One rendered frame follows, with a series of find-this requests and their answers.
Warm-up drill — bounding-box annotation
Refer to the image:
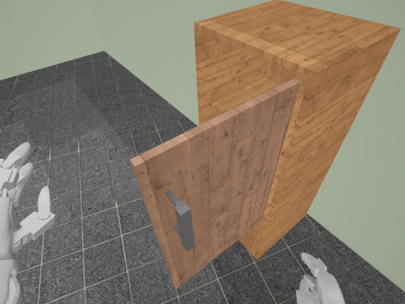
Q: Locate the robot right hand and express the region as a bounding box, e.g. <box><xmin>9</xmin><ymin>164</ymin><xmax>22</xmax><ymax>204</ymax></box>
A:
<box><xmin>296</xmin><ymin>252</ymin><xmax>345</xmax><ymax>304</ymax></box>

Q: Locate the handle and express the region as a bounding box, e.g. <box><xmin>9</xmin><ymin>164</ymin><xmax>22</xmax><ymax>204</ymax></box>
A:
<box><xmin>165</xmin><ymin>189</ymin><xmax>195</xmax><ymax>252</ymax></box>

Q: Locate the robot left hand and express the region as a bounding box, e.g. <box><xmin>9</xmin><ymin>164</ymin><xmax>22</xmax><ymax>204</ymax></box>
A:
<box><xmin>0</xmin><ymin>142</ymin><xmax>55</xmax><ymax>259</ymax></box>

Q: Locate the cupboard door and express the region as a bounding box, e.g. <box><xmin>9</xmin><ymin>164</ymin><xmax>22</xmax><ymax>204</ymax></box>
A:
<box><xmin>130</xmin><ymin>79</ymin><xmax>301</xmax><ymax>289</ymax></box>

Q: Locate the robot left forearm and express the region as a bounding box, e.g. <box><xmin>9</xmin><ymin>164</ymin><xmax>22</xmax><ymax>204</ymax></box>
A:
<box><xmin>0</xmin><ymin>258</ymin><xmax>22</xmax><ymax>304</ymax></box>

